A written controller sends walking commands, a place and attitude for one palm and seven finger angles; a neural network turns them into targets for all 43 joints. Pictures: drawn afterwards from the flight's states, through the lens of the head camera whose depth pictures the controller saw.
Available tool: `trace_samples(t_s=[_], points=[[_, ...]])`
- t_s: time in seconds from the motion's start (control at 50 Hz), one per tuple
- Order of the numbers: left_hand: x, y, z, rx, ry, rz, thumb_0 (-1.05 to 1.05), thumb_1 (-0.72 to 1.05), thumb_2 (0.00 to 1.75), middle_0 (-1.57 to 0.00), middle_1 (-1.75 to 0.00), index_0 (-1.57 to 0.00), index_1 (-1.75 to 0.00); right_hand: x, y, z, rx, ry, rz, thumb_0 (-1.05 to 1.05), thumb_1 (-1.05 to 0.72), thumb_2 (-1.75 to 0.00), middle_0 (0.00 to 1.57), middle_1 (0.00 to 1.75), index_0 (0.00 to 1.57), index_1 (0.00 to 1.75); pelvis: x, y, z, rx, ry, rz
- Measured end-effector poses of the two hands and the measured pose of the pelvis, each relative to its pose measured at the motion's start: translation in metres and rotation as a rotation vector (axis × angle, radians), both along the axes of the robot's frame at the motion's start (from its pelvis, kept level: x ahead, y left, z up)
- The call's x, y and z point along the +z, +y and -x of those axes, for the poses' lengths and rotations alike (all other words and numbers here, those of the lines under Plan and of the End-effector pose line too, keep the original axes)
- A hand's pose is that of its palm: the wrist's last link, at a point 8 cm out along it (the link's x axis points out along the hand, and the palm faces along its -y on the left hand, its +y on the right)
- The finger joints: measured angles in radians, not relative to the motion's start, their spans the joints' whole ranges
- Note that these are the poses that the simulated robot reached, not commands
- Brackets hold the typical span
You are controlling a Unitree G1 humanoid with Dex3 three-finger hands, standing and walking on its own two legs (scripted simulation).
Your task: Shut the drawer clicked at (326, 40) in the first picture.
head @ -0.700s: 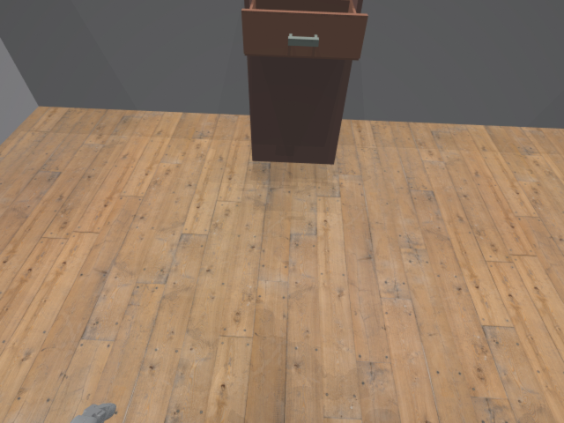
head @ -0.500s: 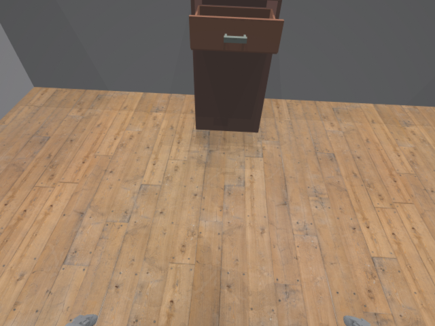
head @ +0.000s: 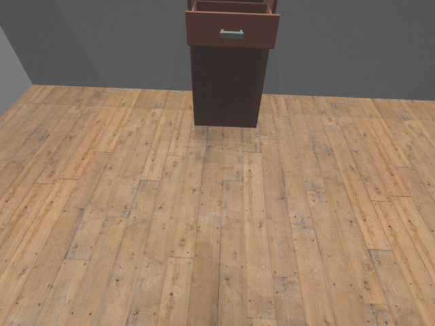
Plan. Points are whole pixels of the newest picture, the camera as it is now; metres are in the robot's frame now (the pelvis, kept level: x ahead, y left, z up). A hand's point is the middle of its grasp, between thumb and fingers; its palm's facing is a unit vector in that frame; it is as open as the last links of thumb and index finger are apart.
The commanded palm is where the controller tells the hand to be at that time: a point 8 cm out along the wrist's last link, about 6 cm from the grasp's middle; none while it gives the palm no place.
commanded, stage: stand and wait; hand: left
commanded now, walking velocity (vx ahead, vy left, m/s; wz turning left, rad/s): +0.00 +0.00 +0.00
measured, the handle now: (231, 33) +1.28 +0.01 +0.02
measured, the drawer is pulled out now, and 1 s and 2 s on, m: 0.28 0.28 0.28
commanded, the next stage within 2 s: look at it before walking up in 0.12 s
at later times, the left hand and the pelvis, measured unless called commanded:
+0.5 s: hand out of the picture +0.07 +0.24 -0.16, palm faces -0.04 -0.94 -0.33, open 7.4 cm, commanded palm none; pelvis -0.01 +0.00 +0.00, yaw +0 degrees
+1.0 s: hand out of the picture +0.06 +0.23 -0.17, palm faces -0.05 -0.96 -0.29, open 7.4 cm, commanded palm none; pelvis +0.02 +0.00 +0.00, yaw -2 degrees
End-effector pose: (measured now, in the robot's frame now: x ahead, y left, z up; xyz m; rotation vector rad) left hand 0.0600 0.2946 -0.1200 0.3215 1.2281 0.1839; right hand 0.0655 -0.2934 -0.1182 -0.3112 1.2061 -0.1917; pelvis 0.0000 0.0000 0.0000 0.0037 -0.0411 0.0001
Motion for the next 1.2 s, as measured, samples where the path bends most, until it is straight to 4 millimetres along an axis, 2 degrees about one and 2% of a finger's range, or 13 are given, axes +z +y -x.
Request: trace_samples(t_s=[0.14,0.46,0.9,1.0,1.12,1.2], points=[[0.001,-0.004,-0.003,-0.008,-0.017,0.004,0.0,0.91,0.89,-0.2,-0.3,-0.2,-0.3,0.0,0.0,0.007,-0.009,0.002,-0.006,0.01,-0.9,-0.9,0.2,0.3,0.2,0.3,0.001,-0.002,0.004,-0.003,-0.003,0.0],[-0.001,-0.009,-0.003,-0.014,-0.018,0.015,0.0,0.91,0.89,-0.21,-0.3,-0.2,-0.3,0.001,-0.001,0.01,-0.012,0.006,-0.006,0.01,-0.9,-0.9,0.2,0.3,0.2,0.3,0.001,-0.003,0.006,-0.004,0.002,0.001],[-0.001,-0.007,-0.005,-0.006,0.003,0.01,0.0,0.91,0.89,-0.2,-0.3,-0.2,-0.3,0.002,0.002,-0.004,-0.007,0.001,-0.006,0.01,-0.9,-0.9,0.2,0.3,0.2,0.3,0.002,-0.002,-0.002,-0.01,0.008,0.002],[-0.013,-0.02,0.001,-0.003,0.049,0.051,0.0,0.91,0.89,-0.2,-0.3,-0.2,-0.3,-0.008,0.015,0.002,-0.037,0.013,-0.039,0.01,-0.9,-0.9,0.2,0.3,0.2,0.3,-0.002,-0.001,-0.015,-0.043,0.014,0.004],[-0.031,-0.044,0.007,-0.013,0.146,0.116,0.0,0.91,0.89,-0.2,-0.3,-0.2,-0.3,-0.026,0.032,0.024,-0.128,0.065,-0.094,0.01,-0.9,-0.9,0.2,0.3,0.2,0.3,-0.012,-0.005,-0.042,-0.1,0.028,-0.008],[-0.035,-0.068,-0.012,-0.052,0.2,0.131,0.01,0.91,0.89,-0.2,-0.3,-0.2,-0.3,-0.038,0.035,0.046,-0.225,0.116,-0.132,0.01,-0.9,-0.9,0.2,0.3,0.2,0.3,-0.016,-0.017,-0.063,-0.154,0.023,-0.018]])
